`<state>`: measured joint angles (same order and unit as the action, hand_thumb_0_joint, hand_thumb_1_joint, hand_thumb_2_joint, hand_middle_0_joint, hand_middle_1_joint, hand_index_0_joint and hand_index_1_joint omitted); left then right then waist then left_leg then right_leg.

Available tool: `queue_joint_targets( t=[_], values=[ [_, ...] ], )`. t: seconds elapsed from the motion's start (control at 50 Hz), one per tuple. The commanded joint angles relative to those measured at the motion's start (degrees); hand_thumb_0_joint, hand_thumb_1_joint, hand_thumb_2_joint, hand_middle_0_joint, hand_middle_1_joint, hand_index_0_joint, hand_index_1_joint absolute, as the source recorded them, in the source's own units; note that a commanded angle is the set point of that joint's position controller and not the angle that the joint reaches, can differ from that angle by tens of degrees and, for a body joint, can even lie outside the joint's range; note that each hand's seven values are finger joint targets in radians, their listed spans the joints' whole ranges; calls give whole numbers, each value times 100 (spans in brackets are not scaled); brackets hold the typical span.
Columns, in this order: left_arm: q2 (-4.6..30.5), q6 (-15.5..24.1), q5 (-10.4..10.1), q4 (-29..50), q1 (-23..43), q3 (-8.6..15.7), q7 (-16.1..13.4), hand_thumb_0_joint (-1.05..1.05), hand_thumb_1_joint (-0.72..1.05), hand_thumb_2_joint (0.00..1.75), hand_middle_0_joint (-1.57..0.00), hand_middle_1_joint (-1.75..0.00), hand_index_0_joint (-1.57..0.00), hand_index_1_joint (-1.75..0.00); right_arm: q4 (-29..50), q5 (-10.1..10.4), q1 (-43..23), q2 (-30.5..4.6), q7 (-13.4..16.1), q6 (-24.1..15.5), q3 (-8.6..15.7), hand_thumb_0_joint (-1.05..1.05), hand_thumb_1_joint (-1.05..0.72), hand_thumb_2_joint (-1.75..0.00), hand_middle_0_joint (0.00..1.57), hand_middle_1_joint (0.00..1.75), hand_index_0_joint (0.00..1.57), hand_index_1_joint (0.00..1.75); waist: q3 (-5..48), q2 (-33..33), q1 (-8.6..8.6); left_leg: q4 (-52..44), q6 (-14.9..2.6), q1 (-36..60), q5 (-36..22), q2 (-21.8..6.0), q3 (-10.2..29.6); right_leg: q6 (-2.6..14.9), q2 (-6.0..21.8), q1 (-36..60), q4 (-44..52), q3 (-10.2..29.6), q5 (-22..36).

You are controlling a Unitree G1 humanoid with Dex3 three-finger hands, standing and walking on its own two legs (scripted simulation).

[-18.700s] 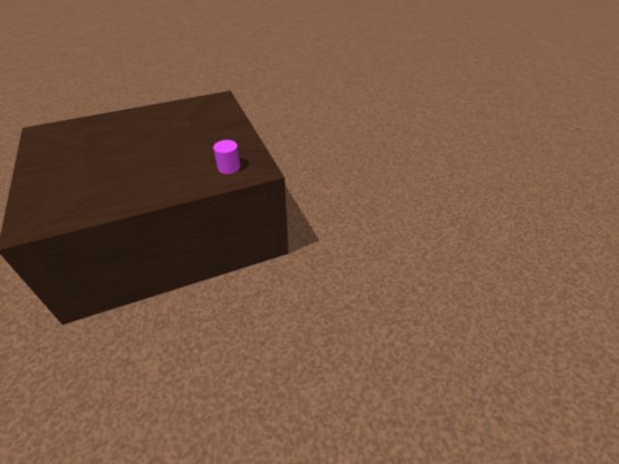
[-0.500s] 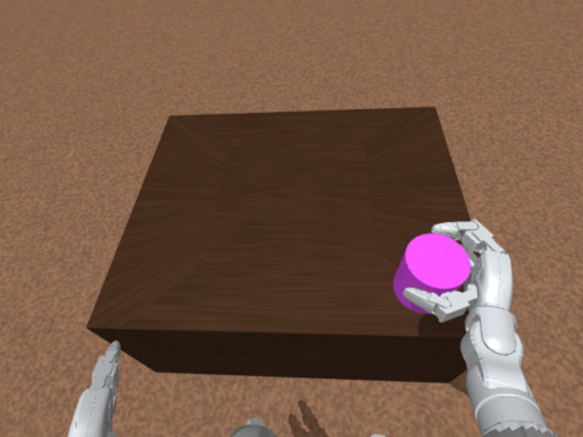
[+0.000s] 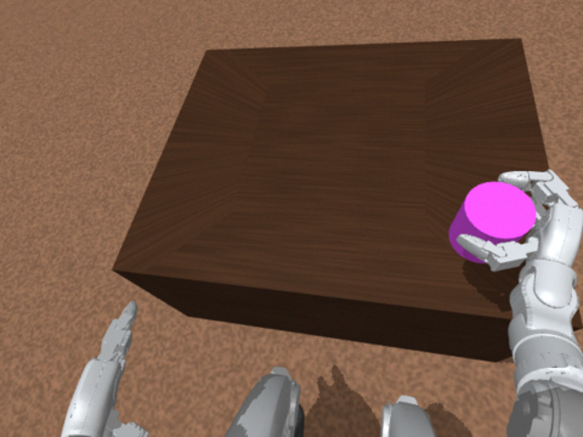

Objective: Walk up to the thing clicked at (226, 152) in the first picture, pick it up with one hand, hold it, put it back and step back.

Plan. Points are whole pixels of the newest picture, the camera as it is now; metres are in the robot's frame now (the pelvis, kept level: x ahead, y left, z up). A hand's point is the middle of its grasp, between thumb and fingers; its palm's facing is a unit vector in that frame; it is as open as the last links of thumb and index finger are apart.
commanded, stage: crouch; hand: right
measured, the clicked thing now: (488, 224) +0.46 -0.19 -0.04
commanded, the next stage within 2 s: lower in 0.40 s
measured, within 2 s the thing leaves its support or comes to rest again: rests again in 1.54 s
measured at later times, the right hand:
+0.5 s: hand (499, 215) +0.48 -0.21 -0.06, palm faces +0.28 +0.96 +0.00, open 11.5 cm
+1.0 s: hand (483, 229) +0.49 -0.21 -0.12, palm faces +0.25 +0.97 +0.01, open 11.5 cm
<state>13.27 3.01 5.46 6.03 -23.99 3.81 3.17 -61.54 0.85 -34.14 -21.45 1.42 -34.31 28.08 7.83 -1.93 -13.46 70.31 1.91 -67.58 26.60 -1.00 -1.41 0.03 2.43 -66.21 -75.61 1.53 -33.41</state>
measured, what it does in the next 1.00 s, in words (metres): lowers itself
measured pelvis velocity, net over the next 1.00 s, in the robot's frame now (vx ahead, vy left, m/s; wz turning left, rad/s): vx -0.02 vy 0.01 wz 0.03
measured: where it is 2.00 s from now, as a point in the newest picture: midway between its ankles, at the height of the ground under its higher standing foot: outside the picture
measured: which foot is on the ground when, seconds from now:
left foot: down 0.00-1.00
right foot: down 0.00-1.00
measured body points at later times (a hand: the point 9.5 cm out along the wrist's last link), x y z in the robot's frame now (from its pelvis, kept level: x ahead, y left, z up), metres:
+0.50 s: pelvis -0.01 +0.01 -0.03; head +0.15 -0.05 +0.39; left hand +0.15 +0.28 +0.03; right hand +0.46 -0.26 -0.05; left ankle +0.06 +0.14 -0.62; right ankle +0.02 -0.11 -0.62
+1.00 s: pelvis -0.02 +0.01 -0.07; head +0.18 -0.07 +0.33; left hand +0.15 +0.27 +0.04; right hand +0.47 -0.26 -0.12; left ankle +0.06 +0.14 -0.62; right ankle +0.02 -0.11 -0.62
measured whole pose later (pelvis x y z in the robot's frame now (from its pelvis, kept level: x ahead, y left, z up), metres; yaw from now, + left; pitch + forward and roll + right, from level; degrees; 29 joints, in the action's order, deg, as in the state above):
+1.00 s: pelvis -0.02 +0.01 -0.07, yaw +2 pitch +31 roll +6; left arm 18.1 5.6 6.2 20.8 -26.7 6.7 3.4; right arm -66.4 -2.7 -41.3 -34.0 -1.9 -35.2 36.0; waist 8.4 -3.1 -21.6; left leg 84.5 0.9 -86.7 29.3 0.1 -4.2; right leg -1.1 3.4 -86.5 -91.9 5.3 -37.2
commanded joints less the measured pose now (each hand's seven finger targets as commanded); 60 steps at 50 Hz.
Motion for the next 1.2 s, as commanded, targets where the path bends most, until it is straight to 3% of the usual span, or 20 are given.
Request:
queue_joint_targets(
  t=[0.0, 0.06, 0.1, 0.22, 0.32, 0.38, 0.48, 0.5, 0.58, 0.64, 0.72, 0.78, 0.84, 0.9, 0.96, 0.98, 1.02, 1.04, 1.1, 1.18],
  values=[
    [1342, 278, -55, 1317, -253, 1119, -129, 0, -51, 4, -5, -6, -6, -5, 1430, -11, -2492, -1231, -8, -585, 88, 0, 1, -130, 122, 142, 128, 142, 3222, 1155, -82, -449, -294, 1551, -1558, 247, -143, -63, -85, 1888, 930, 172, 2238],
    [1225, 266, -45, 1304, -308, 1011, -134, 0, -50, 4, -4, -6, -6, -5, 1391, -83, -2651, -1245, -23, -604, 42, 0, 3, -128, 120, 140, 126, 140, 3284, 1326, -163, -339, -314, 1349, -1650, 254, -150, -74, -68, 1911, 770, 200, 2423],
    [1187, 250, -42, 1018, -286, 971, -132, 0, -51, 4, -4, -6, -5, -5, 933, -107, -2495, -1317, -40, -571, 140, 0, 5, -125, 117, 137, 123, 137, 2817, 1395, -128, -313, -327, 1139, -1443, 226, -136, -80, -83, 1485, 748, 183, 2086],
    [1050, 277, 21, 1516, -225, 683, -93, 0, -50, 3, -4, -6, -6, -4, 1126, -203, -2708, -1749, -102, -599, 360, 0, 6, -127, 118, 139, 124, 139, 3345, 1814, -56, -73, -363, 1083, -1455, 241, -154, -130, -62, 1642, 606, 207, 2264],
    [1435, 277, 8, 1637, -441, 1148, -127, 0, -50, 3, -5, -6, -6, -4, 1012, -150, -2695, -1998, -155, -486, 556, 0, 0, -131, 122, 143, 128, 143, 3316, 1687, -295, -98, -332, 1175, -1518, 247, -111, -49, -97, 1295, 446, 175, 2015],
    [1302, 318, -17, 1770, -473, 1019, -109, 0, -50, 3, -4, -6, -6, -4, 1067, -87, -2843, -1796, -204, -461, 477, 0, 2, -132, 123, 145, 130, 145, 3340, 1641, -396, -37, -336, 1061, -1507, 266, -122, -33, -71, 1224, 360, 208, 2019],
    [1195, 379, -48, 1782, -300, 850, -143, 0, -52, 4, -4, -6, -5, -5, 806, -182, -2964, -1937, -264, -453, 430, 0, 3, -127, 118, 138, 124, 138, 3089, 1462, -376, -58, -306, 986, -1125, 228, -55, -8, -75, 764, 293, 206, 1461],
    [1245, 379, -39, 1849, -316, 891, -153, 0, -52, 4, -5, -5, -5, -5, 865, -186, -2997, -2067, -256, -464, 557, 0, 3, -129, 118, 140, 125, 140, 3137, 1458, -367, -67, -304, 1047, -1112, 224, -57, -9, -78, 751, 298, 209, 1445],
    [1073, 378, -16, 1859, -542, 618, -124, 0, -53, 4, -5, -5, -5, -5, 237, -225, -2741, -1996, -331, -459, 508, 0, 3, -129, 118, 141, 125, 141, 2772, 1552, -444, 119, -337, 661, -1112, 261, -93, -17, -72, 526, 153, 197, 1471],
    [1299, 402, -13, 2220, -494, 824, -129, 0, -53, 4, -5, -5, -5, -5, 379, -252, -2874, -2531, -317, -535, 811, 0, 2, -128, 117, 139, 124, 139, 3063, 1664, -452, 238, -330, 762, -1113, 229, -22, -17, -78, 401, 13, 186, 1439],
    [1439, 462, -9, 2417, -500, 1047, -106, 0, -53, 4, -5, -5, -5, -5, 552, -210, -3021, -2458, -321, -611, 823, 0, 1, -130, 118, 140, 125, 140, 3192, 1814, -579, 386, -354, 486, -958, 269, -93, -20, -77, 424, -67, 236, 1312],
    [1483, 500, 6, 2626, -598, 1102, -113, 0, -54, 6, -5, -5, -5, -5, 941, -265, -3078, -2735, -299, -686, 943, 0, 4, -129, 117, 140, 124, 140, 3624, 2030, -577, 440, -341, 545, -1099, 289, -95, -16, -62, 673, -170, 251, 1526],
    [1332, 524, 10, 2375, -719, 968, -104, 0, -54, 6, -5, -5, -5, -5, 936, -242, -3161, -2563, -384, -708, 812, 0, 6, -129, 117, 140, 124, 140, 3542, 2212, -627, 575, -350, 308, -1171, 293, -121, -38, -62, 611, -308, 268, 1654],
    [1596, 548, 14, 2462, -568, 1251, -135, 0, -54, 6, -5, -5, -5, -5, 968, -310, -3015, -2774, -355, -661, 874, 0, 8, -127, 115, 138, 122, 138, 3651, 2494, -599, 678, -367, 62, -1130, 301, -153, -81, -23, 878, -363, 296, 1823],
    [1504, 523, 19, 2298, -674, 1188, -103, 0, -54, 6, -5, -5, -4, -5, 809, -285, -2865, -2437, -367, -617, 771, 0, 6, -130, 117, 141, 124, 141, 3341, 2525, -657, 811, -387, -271, -1138, 314, -242, -127, 11, 859, -403, 357, 2080],
    [1512, 536, 23, 2361, -622, 1204, -91, 0, -54, 6, -5, -5, -5, -5, 914, -296, -2915, -2622, -346, -640, 848, 0, 5, -130, 118, 141, 125, 141, 3475, 2673, -550, 844, -392, -296, -1123, 315, -227, -129, 14, 918, -440, 355, 2163],
    [1650, 533, 30, 2485, -554, 1355, -94, 0, -54, 6, -4, -5, -4, -5, 894, -327, -2858, -2696, -296, -623, 914, 0, 5, -131, 120, 143, 126, 143, 3548, 2535, -581, 869, -377, -197, -1216, 324, -229, -109, 24, 869, -512, 363, 2238],
    [1666, 534, 26, 2581, -593, 1406, -83, 0, -54, 6, -5, -5, -5, -5, 747, -331, -2829, -2568, -303, -600, 866, 0, 3, -131, 120, 143, 126, 143, 3500, 2397, -735, 880, -372, -162, -1262, 320, -246, -99, 8, 758, -550, 361, 2160],
    [1436, 525, 15, 2496, -727, 1177, -43, 0, -55, 6, -5, -5, -4, -5, 655, -322, -2764, -2487, -315, -597, 858, 0, 4, -134, 122, 146, 129, 146, 3328, 2330, -679, 926, -368, -139, -1355, 321, -225, -71, 4, 485, -620, 337, 2185],
    [1616, 530, -19, 2769, -682, 1356, -53, 0, -55, 6, -5, -5, -4, -5, 728, -380, -2915, -2724, -324, -593, 936, 0, 0, -134, 123, 146, 130, 146, 3418, 2301, -807, 964, -362, -215, -1181, 304, -216, -56, -21, 376, -662, 334, 1821]
  ],
)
